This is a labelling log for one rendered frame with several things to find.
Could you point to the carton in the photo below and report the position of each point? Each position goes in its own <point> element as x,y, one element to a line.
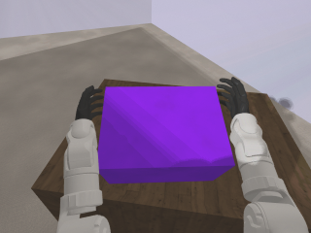
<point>162,134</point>

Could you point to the left robot forearm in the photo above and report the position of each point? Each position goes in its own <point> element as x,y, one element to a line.
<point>80,172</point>

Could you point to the robot right hand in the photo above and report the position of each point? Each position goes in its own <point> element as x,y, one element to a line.
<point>238,102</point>

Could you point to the pedestal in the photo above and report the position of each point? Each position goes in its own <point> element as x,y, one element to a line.
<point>187,207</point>

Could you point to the right robot forearm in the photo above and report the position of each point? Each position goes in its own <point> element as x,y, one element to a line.
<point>260,180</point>

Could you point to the robot left hand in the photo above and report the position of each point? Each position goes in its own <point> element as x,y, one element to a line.
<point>84,109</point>

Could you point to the robot right upper arm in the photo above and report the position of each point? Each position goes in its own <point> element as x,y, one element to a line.
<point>268,217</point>

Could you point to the robot left upper arm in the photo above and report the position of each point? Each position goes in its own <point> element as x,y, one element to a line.
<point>88,224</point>

